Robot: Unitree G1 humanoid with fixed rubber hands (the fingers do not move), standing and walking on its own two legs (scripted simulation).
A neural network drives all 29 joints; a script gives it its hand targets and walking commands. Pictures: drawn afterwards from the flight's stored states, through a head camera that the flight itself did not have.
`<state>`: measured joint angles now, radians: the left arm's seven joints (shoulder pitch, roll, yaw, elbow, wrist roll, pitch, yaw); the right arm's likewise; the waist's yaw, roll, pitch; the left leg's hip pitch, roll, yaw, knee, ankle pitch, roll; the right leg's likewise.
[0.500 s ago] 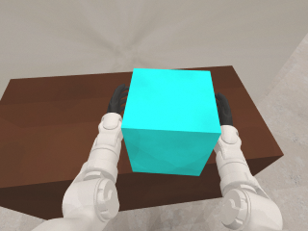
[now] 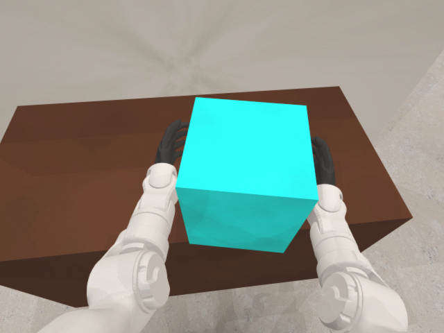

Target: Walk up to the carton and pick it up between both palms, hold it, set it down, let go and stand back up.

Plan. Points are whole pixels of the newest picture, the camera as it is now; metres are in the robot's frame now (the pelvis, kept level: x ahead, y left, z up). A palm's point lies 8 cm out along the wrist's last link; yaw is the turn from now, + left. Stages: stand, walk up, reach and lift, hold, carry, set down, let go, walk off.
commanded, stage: set down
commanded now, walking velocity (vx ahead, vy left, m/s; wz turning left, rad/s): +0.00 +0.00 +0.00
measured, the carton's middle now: (242, 180) +0.40 -0.02 +0.00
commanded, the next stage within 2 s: none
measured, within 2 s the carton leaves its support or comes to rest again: neither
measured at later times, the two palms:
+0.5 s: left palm (166, 161) +0.41 +0.13 +0.04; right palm (322, 180) +0.38 -0.17 +0.03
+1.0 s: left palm (167, 161) +0.41 +0.13 +0.04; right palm (322, 179) +0.38 -0.17 +0.03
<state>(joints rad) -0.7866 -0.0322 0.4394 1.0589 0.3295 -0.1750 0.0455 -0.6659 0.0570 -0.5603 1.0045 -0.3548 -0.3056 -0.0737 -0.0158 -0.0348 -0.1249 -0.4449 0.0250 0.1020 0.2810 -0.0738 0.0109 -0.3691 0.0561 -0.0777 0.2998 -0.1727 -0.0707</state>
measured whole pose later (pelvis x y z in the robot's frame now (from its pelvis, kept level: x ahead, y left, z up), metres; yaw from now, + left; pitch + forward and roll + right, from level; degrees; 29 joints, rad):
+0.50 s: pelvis +0.00 +0.01 +0.00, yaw -1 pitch +13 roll +0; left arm -0.79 -0.08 0.50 1.01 0.40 -0.18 0.04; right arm -0.67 0.06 -0.63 0.97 -0.40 -0.32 -0.02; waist -0.01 -0.03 -0.10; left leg -0.45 0.02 0.11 0.29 -0.08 0.02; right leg -0.37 0.05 -0.07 0.30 -0.17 -0.06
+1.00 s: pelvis -0.01 +0.01 +0.00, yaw -1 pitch +14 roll +0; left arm -0.79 -0.10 0.54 0.97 0.45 -0.19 0.03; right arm -0.68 0.07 -0.67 0.95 -0.43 -0.32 0.01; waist -0.01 -0.04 -0.09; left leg -0.47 0.02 0.12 0.30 -0.08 0.03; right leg -0.39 0.05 -0.06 0.32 -0.17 -0.06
